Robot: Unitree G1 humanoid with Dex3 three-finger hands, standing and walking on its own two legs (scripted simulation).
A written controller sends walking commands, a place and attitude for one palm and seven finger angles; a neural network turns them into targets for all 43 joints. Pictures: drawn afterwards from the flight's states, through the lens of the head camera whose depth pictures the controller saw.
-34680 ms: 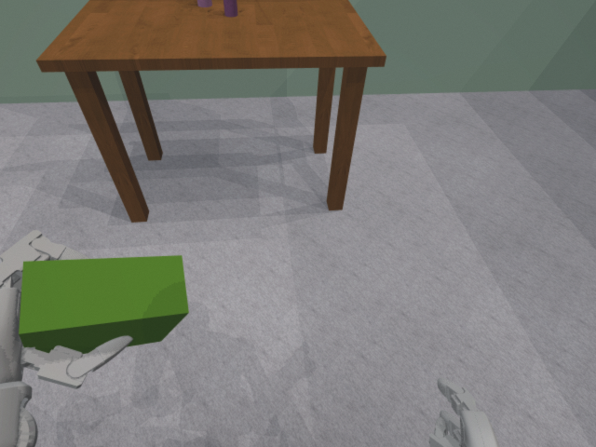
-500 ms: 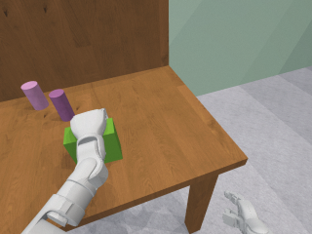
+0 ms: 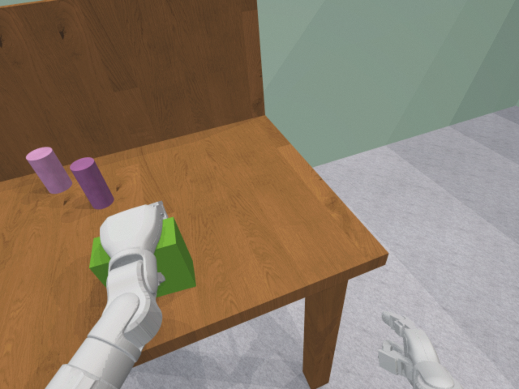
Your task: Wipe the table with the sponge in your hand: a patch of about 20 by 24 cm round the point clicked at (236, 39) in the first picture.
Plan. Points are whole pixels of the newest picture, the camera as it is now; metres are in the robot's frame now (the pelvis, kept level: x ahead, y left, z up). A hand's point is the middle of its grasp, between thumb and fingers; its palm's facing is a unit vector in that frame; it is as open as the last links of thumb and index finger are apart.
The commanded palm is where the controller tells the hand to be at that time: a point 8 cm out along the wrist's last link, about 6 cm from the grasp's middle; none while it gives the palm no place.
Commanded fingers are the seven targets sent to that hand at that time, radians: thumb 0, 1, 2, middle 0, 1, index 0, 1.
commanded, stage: wipe back along the third lane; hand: left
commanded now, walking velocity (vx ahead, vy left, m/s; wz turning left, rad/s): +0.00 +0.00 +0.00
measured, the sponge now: (152, 270) +0.30 +0.23 +0.03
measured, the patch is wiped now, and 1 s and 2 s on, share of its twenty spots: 1.00 1.00 1.00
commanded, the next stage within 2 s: slide back across to the middle lane in 0.24 s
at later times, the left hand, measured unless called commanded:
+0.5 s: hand (143, 267) +0.27 +0.21 +0.09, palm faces +0.12 -0.14 -0.98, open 10.1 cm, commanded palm +0.22 +0.22 +0.13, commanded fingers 0.00 0.10 1.30 -1.20 -1.60 -1.20 -1.60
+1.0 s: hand (95, 285) +0.23 +0.27 +0.10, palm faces +0.11 -0.15 -0.98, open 10.0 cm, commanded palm +0.19 +0.27 +0.15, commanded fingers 0.00 0.10 1.30 -1.20 -1.60 -1.20 -1.60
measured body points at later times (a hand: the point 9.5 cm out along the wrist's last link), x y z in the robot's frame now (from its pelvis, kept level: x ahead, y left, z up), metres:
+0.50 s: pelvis +0.00 +0.01 +0.00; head -0.05 -0.04 +0.45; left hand +0.26 +0.22 +0.14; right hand +0.25 -0.19 -0.06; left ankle -0.01 +0.13 -0.74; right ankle -0.01 -0.07 -0.74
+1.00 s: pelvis -0.01 +0.01 +0.00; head -0.05 -0.03 +0.45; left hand +0.22 +0.27 +0.15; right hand +0.24 -0.20 -0.07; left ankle -0.01 +0.13 -0.74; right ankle -0.01 -0.07 -0.74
